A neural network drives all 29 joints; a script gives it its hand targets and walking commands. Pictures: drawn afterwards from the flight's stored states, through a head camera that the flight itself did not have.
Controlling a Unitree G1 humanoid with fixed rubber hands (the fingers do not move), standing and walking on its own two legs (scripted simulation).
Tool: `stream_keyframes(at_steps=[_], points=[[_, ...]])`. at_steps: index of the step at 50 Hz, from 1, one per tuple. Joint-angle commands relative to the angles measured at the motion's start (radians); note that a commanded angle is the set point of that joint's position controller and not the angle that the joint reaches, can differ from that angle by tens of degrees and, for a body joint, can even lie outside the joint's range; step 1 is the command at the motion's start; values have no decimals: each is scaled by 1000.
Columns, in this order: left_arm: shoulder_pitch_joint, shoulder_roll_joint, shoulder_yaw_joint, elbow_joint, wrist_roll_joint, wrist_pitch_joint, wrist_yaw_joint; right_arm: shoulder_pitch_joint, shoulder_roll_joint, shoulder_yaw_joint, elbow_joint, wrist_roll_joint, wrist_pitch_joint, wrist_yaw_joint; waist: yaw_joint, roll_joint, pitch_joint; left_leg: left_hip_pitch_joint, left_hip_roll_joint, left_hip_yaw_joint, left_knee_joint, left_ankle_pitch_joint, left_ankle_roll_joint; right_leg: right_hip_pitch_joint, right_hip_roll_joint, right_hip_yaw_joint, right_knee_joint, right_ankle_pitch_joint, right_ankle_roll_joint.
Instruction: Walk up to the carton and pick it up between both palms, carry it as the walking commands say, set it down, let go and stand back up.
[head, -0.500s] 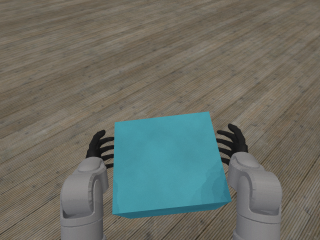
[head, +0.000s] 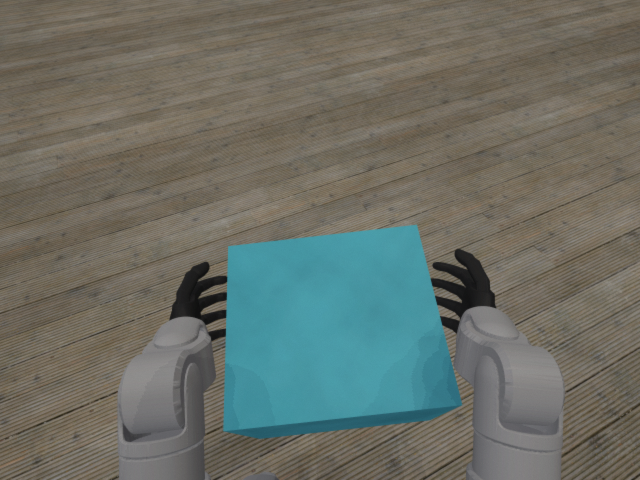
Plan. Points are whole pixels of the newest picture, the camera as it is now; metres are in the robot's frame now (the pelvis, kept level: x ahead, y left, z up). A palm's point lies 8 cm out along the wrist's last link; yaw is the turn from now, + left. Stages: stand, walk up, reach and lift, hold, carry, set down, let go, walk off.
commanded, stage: carry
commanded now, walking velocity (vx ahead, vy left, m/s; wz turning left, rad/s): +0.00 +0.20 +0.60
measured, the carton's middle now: (334, 337) +0.30 -0.01 +0.02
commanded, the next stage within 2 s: none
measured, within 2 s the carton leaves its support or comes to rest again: neither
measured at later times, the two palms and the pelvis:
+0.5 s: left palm out of the picture +0.16 +0.39 +0.10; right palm (236, 339) +0.25 +0.10 +0.10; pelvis -0.05 +0.17 +0.00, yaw +16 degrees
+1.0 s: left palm out of the picture +0.07 +0.48 +0.10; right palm (113, 391) +0.19 +0.20 +0.12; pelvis -0.11 +0.24 +0.01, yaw +19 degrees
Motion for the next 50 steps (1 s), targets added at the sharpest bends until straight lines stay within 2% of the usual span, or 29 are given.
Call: stream_keyframes(at_steps=[1, 3, 4, 5, 7, 8, 9, 11, 12, 16, 18, 19, 20, 21, 22, 23, 25, 26, 28, 29, 30, 31, 32, 33, 36, 37, 41, 44, 50], points=[[-386, -940, -623, -174, -441, -31, -227, -407, 963, 683, -182, 385, 9, 249, 17, -289, -257, 44, 36, 157, -251, -140, -71, 330, -224, 0, -119, 755, -48], [-380, -929, -625, -186, -437, -31, -224, -393, 970, 680, -178, 389, 14, 250, 8, -335, -286, 124, 28, 192, -392, -54, -61, 324, -231, -46, -73, 640, -19], [-371, -922, -625, -177, -432, -28, -222, -371, 968, 671, -163, 386, 17, 250, -11, -278, -314, 200, -5, 212, -505, 36, -55, 303, -201, -80, 10, 564, 0], [-357, -911, -621, -173, -417, -25, -220, -319, 962, 658, -137, 379, 20, 251, -33, -117, -390, 380, -12, 152, -549, 118, -32, 183, -151, -76, 165, 343, 23], [-381, -900, -632, -159, -397, -15, -221, -303, 919, 622, -93, 356, 19, 256, -17, 438, -322, 555, 354, -458, -528, 891, 109, -335, 76, -29, 473, -570, 90], [-422, -917, -675, -172, -420, -19, -223, -324, 933, 629, -120, 363, 13, 262, -20, 348, -287, 458, 329, -431, -554, 828, 164, -304, 66, 55, 524, -555, 67], [-428, -959, -688, -152, -435, -18, -232, -328, 939, 627, -127, 355, 9, 262, -8, 283, -288, 425, 300, -409, -528, 783, 153, -275, 95, 69, 521, -496, 59], [-471, -1019, -710, -147, -463, -26, -241, -335, 969, 614, -109, 345, -4, 267, 0, 279, -284, 392, 205, -262, -514, 647, 113, -215, 86, 56, 417, -333, 51], [-494, -1033, -723, -157, -473, -31, -239, -320, 977, 600, -96, 338, -8, 270, 0, 289, -303, 382, 181, -243, -527, 591, 103, -171, 111, 35, 362, -275, 43], [-495, -1015, -712, -179, -478, -36, -236, -314, 959, 605, -117, 332, -16, 262, -1, 247, -333, 356, 166, -334, -563, 593, 115, -13, 182, 50, 134, -208, 25], [-471, -1014, -697, -188, -474, -42, -237, -339, 951, 635, -162, 343, -21, 255, 22, 212, -359, 181, 112, -253, -534, 470, 45, 253, 160, 58, -147, -78, 2], [-456, -1009, -685, -186, -472, -44, -240, -367, 949, 643, -192, 343, -23, 250, 40, 131, -372, -13, 39, -155, -502, 308, -40, 474, 55, 120, -285, -42, -34], [-453, -1002, -661, -182, -470, -47, -243, -365, 972, 666, -200, 347, -19, 246, 27, -218, -350, -132, -44, -16, -241, -29, -55, 522, -243, 406, -363, -10, -111], [-444, -1004, -670, -186, -473, -53, -245, -410, 964, 687, -245, 349, -17, 247, 15, -424, -311, -205, 16, 9, 34, -188, -70, 411, -517, 557, -374, 243, -234], [-414, -1010, -667, -166, -463, -48, -244, -412, 967, 681, -233, 362, -12, 247, 15, -263, -249, -153, 107, -57, 194, -173, -69, 300, -446, 425, -303, 361, -246], [-422, -982, -655, -180, -460, -43, -243, -399, 961, 673, -201, 365, -8, 247, 10, -153, -216, -117, 71, -4, 170, -115, -69, 248, -357, 323, -298, 331, -209], [-415, -948, -644, -155, -455, -36, -242, -347, 937, 655, -141, 351, -4, 248, -3, -143, -230, 18, 34, 54, -64, -83, -54, 232, -181, 82, -175, 533, -117], [-394, -940, -641, -163, -458, -38, -240, -337, 936, 655, -141, 356, -4, 246, 12, -188, -253, 66, -11, 92, -178, -104, -48, 268, -136, 36, -124, 630, -95], [-365, -933, -638, -179, -450, -40, -231, -367, 937, 667, -177, 375, -5, 244, 19, -247, -304, 150, -45, 152, -381, -34, -57, 303, -95, 4, -65, 588, -62], [-373, -929, -643, -185, -450, -39, -228, -352, 939, 658, -171, 377, -2, 245, 1, -219, -323, 232, -40, 151, -518, 91, -58, 274, -66, -29, -12, 465, -28], [-394, -925, -646, -192, -447, -39, -226, -348, 949, 652, -164, 380, -1, 247, -21, -109, -356, 377, -1, 94, -583, 225, -61, 181, -36, -39, 83, 245, -1], [-405, -908, -647, -195, -437, -33, -223, -314, 938, 633, -140, 371, 0, 249, -32, 138, -364, 555, 196, -155, -542, 693, -28, -85, 29, -54, 235, -203, 48], [-401, -896, -653, -186, -435, -27, -222, -310, 913, 617, -123, 364, 2, 249, -5, 342, -358, 572, 425, -497, -572, 973, 45, -227, 108, -7, 349, -462, 73], [-394, -901, -669, -152, -437, -21, -220, -308, 908, 605, -120, 359, 5, 252, -7, 249, -335, 488, 422, -429, -581, 869, 124, -166, 88, 82, 349, -443, 51], [-476, -997, -711, -147, -475, -30, -234, -318, 959, 598, -98, 345, -11, 260, -3, 205, -298, 469, 337, -342, -590, 656, 75, -168, 117, 95, 356, -289, 36], [-487, -1001, -723, -150, -482, -31, -234, -298, 958, 582, -88, 336, -14, 264, -2, 222, -316, 478, 328, -329, -597, 606, 64, -155, 132, 94, 355, -247, 25], [-523, -1011, -753, -199, -494, -37, -222, -282, 961, 562, -92, 339, -27, 276, -8, 240, -352, 570, 347, -351, -619, 672, 75, -147, 172, 104, 279, -211, 9], [-523, -1011, -757, -219, -491, -39, -218, -279, 959, 567, -114, 341, -32, 279, -10, 241, -364, 569, 362, -346, -644, 586, 84, -116, 185, 93, 207, -175, 7], [-481, -986, -731, -201, -481, -27, -221, -288, 934, 594, -164, 335, -26, 266, -2, 274, -344, 411, 326, -266, -692, 280, 44, 72, 216, 31, -86, -98, -23]])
